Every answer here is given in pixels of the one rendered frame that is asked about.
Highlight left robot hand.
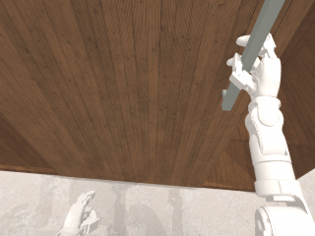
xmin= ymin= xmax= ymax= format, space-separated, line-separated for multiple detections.
xmin=63 ymin=191 xmax=99 ymax=236

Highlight robot left forearm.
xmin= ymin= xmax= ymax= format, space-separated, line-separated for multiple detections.
xmin=56 ymin=226 xmax=81 ymax=236

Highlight right robot upper arm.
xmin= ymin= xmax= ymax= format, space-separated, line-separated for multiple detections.
xmin=255 ymin=206 xmax=315 ymax=236

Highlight handle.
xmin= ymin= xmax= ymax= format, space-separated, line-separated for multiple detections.
xmin=221 ymin=0 xmax=285 ymax=111

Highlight wardrobe door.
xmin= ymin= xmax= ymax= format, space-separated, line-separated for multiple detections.
xmin=0 ymin=114 xmax=53 ymax=169
xmin=0 ymin=0 xmax=314 ymax=188

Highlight robot right forearm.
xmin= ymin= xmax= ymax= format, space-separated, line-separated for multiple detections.
xmin=245 ymin=95 xmax=315 ymax=228

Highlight right robot hand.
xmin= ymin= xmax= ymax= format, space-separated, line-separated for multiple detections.
xmin=226 ymin=33 xmax=282 ymax=101

